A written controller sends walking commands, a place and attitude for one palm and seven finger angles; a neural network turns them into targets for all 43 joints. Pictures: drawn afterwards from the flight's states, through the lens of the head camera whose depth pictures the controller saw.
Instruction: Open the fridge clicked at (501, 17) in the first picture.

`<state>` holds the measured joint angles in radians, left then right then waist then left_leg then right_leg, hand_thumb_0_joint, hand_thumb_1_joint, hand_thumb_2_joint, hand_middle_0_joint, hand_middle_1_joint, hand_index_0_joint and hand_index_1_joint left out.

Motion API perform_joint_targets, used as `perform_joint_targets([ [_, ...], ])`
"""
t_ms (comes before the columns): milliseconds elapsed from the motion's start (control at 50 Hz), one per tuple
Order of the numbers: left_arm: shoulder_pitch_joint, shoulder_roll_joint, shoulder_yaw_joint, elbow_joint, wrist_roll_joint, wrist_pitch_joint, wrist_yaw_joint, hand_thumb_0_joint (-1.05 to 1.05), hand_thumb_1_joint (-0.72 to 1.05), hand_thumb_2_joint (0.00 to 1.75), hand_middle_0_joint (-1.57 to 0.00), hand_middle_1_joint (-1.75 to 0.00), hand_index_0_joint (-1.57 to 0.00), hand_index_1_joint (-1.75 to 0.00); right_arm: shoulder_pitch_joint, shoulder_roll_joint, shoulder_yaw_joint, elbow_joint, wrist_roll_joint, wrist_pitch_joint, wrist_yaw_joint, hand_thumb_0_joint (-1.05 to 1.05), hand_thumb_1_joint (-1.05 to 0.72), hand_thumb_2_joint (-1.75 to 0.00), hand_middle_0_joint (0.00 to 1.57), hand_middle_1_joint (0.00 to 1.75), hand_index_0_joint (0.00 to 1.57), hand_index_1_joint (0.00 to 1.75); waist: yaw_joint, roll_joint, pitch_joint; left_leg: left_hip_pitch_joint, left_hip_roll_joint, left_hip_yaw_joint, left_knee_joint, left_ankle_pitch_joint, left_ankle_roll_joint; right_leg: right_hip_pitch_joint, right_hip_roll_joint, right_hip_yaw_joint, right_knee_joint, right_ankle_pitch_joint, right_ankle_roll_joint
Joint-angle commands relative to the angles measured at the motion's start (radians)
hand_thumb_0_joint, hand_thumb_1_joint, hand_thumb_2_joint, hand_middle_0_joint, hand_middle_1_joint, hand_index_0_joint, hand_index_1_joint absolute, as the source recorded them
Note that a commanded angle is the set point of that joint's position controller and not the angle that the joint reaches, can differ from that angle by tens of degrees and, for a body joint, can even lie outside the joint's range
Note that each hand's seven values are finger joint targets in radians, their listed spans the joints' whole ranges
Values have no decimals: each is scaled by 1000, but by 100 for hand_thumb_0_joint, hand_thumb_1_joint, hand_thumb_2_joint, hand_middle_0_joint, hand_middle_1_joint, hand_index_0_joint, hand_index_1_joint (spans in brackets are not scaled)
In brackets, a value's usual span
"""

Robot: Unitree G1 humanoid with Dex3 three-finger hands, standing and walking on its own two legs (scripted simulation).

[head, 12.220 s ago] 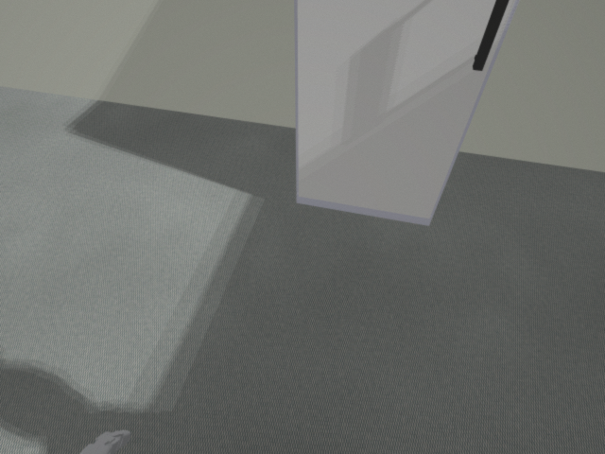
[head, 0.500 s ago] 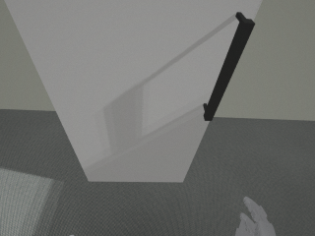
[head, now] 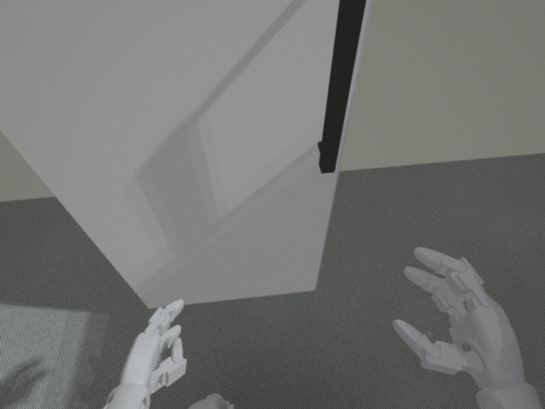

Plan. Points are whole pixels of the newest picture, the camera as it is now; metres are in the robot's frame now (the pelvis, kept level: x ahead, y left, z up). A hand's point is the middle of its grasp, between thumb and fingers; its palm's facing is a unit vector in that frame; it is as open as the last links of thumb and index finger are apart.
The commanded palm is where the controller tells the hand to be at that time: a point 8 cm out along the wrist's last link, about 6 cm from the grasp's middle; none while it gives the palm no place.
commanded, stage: raise the hand to about handle height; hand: right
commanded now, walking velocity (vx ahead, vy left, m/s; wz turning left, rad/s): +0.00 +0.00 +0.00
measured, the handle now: (335, 80) +0.53 -0.09 +0.20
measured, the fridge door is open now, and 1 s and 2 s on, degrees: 0 0 0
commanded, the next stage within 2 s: move the hooked fingers beside the handle in 1.44 s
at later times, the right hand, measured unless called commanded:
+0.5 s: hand (499, 256) +0.27 -0.25 +0.15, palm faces -0.01 +0.99 -0.10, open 12.9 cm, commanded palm +0.23 -0.29 +0.16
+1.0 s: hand out of the picture +0.31 -0.27 +0.23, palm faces +0.02 +0.99 -0.12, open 13.9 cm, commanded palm +0.27 -0.31 +0.23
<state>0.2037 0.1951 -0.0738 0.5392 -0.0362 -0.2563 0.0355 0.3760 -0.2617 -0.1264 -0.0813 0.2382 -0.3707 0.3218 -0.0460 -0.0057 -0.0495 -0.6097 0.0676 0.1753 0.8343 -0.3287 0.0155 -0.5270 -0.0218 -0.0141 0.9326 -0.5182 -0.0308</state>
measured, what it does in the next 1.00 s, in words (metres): stands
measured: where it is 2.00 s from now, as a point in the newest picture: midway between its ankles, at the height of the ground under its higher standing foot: outside the picture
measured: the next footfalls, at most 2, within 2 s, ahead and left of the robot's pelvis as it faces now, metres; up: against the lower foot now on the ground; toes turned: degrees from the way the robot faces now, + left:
none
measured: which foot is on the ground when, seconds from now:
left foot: down 0.00-1.00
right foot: down 0.00-1.00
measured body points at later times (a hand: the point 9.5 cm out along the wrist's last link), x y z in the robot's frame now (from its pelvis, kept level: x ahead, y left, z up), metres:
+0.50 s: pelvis +0.03 -0.02 +0.03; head +0.03 -0.03 +0.48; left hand +0.21 +0.22 -0.02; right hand +0.26 -0.30 +0.16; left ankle +0.06 +0.12 -0.69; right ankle -0.02 -0.09 -0.69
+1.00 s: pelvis +0.02 +0.01 +0.04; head +0.01 +0.03 +0.49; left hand +0.21 +0.24 -0.03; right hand +0.30 -0.32 +0.24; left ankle +0.06 +0.12 -0.69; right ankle -0.02 -0.09 -0.69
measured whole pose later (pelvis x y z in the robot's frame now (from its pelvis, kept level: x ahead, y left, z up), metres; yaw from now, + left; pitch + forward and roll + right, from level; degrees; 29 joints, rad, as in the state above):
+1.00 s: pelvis +0.02 +0.01 +0.04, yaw +1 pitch -2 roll +1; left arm 0.23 0.28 -0.10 0.61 -0.07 -0.23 0.09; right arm -0.15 -0.52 -0.49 0.17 0.34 0.13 0.52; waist -0.05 -0.06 -0.01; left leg -0.23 0.03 0.16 0.45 -0.19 0.02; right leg -0.12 -0.02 -0.04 0.49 -0.34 -0.01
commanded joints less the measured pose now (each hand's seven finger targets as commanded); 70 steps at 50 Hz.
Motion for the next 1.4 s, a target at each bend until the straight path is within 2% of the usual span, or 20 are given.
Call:
perform_joint_targets([
  [0, -56, 167, 83, -156, -12, -78, 27, 0, 90, 90, -20, -30, -20, -30, -44, -146, -159, -199, 55, 100, 10, 0, -11, -56, 26, 81, 26, 81, 17, -38, -209, 291, -45, -76, -126, 145, 11, 22, 8, 72, -285, 348, 31],
  [60, -63, 157, 72, -151, 0, -93, 21, 0, 90, 90, -20, -30, -20, -30, -32, -147, -206, -234, 85, 128, -15, 0, -4, -53, 26, 86, 26, 86, -9, -6, -194, 340, -52, -62, -133, 216, 14, 38, 5, 78, -313, 451, 50],
  [200, -9, 180, 80, -117, -5, -131, 13, 0, 90, 90, -20, -30, -20, -30, -90, -143, -186, -269, 69, 136, -8, 0, 13, -46, 27, 96, 27, 96, 17, -68, -161, 320, -53, -58, -178, 232, 8, 136, -10, 71, -352, 534, 73],
  [260, -6, 193, 78, -105, -8, -136, 22, 0, 90, 90, -20, -30, -20, -30, -170, -187, -211, -277, 69, 156, 2, 0, 20, -43, 28, 100, 28, 100, 21, -70, -122, 332, -55, -57, -205, 215, 10, 157, -12, 80, -378, 514, 72],
  [280, -4, 195, 80, -105, -9, -136, 27, 0, 90, 90, -20, -30, -20, -30, -195, -207, -229, -290, 71, 160, 5, 0, 22, -42, 28, 102, 28, 102, 17, -72, -157, 353, -53, -59, -211, 232, 8, 184, -12, 82, -386, 540, 72],
  [360, -7, 200, 77, -90, -10, -133, 37, 0, 90, 90, -20, -30, -20, -30, -264, -261, -290, -268, 89, 189, 17, 0, 31, -38, 29, 108, 29, 108, 6, -98, -143, 400, -53, -64, -247, 285, 11, 236, -12, 80, -409, 603, 73],
  [460, -17, 202, 65, -80, -12, -125, 46, 0, 90, 90, -20, -30, -20, -30, -366, -285, -308, -203, 101, 250, 56, 0, 43, -33, 29, 115, 29, 115, 2, -133, -109, 437, -57, -66, -290, 323, 13, 285, -10, 80, -448, 650, 73],
  [520, -28, 202, 59, -82, -16, -114, 49, 0, 90, 90, -20, -30, -20, -30, -442, -301, -312, -166, 103, 295, 88, 0, 50, -30, 30, 120, 30, 120, 8, -110, -93, 444, -57, -67, -314, 319, 9, 297, -10, 77, -473, 612, 65],
  [640, -60, 199, 43, -89, -20, -84, 54, 0, 90, 90, -20, -30, -20, -30, -568, -389, -394, -90, 121, 354, 129, 0, 50, -30, 30, 120, 30, 120, 1, -68, -108, 493, -56, -77, -355, 322, 13, 303, 5, 63, -499, 527, 40],
  [780, -82, 194, 31, -96, -28, -55, 59, 0, 90, 90, -20, -30, -20, -30, -730, -473, -428, -58, 121, 394, 167, 0, 50, -30, 30, 120, 30, 120, 2, -108, -147, 547, -51, -97, -389, 335, 15, 331, 17, 49, -517, 503, 21],
  [860, -81, 200, 30, -90, -33, -42, 59, 0, 90, 90, -20, -30, -20, -30, -747, -522, -468, 35, 128, 424, 184, 0, 50, -30, 30, 120, 30, 120, -2, -53, -122, 559, -46, -110, -409, 325, 12, 315, 18, 44, -520, 478, 13],
  [920, -90, 207, 33, -94, -38, -35, 59, 0, 90, 90, -20, -30, -20, -30, -821, -555, -481, 61, 125, 444, 196, 0, 50, -30, 30, 120, 30, 120, -1, -91, -130, 560, -38, -117, -412, 319, 14, 321, 23, 43, -528, 469, 10],
  [980, -86, 210, 38, -101, -43, -25, 47, 0, 90, 90, -20, -30, -20, -30, -741, -492, -444, 130, 135, 465, 219, 0, 50, -30, 30, 120, 30, 120, 2, -10, -128, 568, -30, -129, -400, 343, 10, 300, 17, 35, -513, 475, 10],
  [1040, -95, 219, 45, -112, -47, -18, 43, 0, 90, 90, -20, -30, -20, -30, -729, -492, -442, 133, 139, 474, 227, 0, 50, -30, 30, 120, 30, 120, 4, -1, -114, 537, -22, -152, -403, 283, 3, 278, 16, 28, -497, 427, 9],
  [1060, -102, 218, 46, -119, -46, -15, 39, 0, 90, 90, -20, -30, -20, -30, -727, -505, -454, 112, 143, 472, 226, 0, 50, -30, 30, 120, 30, 120, -3, -4, -119, 554, -13, -175, -404, 276, 4, 267, 13, 27, -486, 428, 11],
  [1120, -109, 208, 47, -136, -43, -22, 43, 0, 90, 90, -20, -30, -20, -30, -780, -559, -502, -11, 135, 443, 191, 0, 50, -30, 30, 120, 30, 120, -12, -79, -199, 587, -24, -152, -390, 302, 6, 306, 21, 25, -496, 462, 7],
  [1160, -102, 202, 44, -129, -38, -23, 46, 0, 90, 90, -20, -30, -20, -30, -766, -574, -519, -28, 133, 431, 167, 0, 50, -30, 30, 120, 30, 120, -14, -76, -177, 590, -25, -154, -400, 299, 7, 303, 17, 23, -498, 463, 8],
  [1240, -88, 201, 44, -115, -42, -31, 59, 0, 90, 90, -20, -30, -20, -30, -778, -536, -490, -15, 118, 427, 146, 0, 50, -30, 30, 120, 30, 120, 0, -127, -129, 551, -36, -126, -409, 287, 9, 323, 19, 23, -528, 445, 9],
  [1360, -86, 208, 42, -108, -43, -29, 62, 0, 90, 90, -20, -30, -20, -30, -765, -509, -449, 57, 120, 457, 174, 0, 50, -30, 30, 120, 30, 120, 5, -56, -91, 536, -37, -134, -423, 256, 9, 315, 15, 30, -529, 417, 7],
  [1380, -89, 209, 39, -110, -45, -28, 61, 0, 90, 90, -20, -30, -20, -30, -783, -510, -445, 48, 119, 458, 181, 0, 50, -30, 30, 120, 30, 120, 7, -71, -110, 539, -37, -133, -418, 262, 8, 322, 17, 30, -531, 419, 7],
])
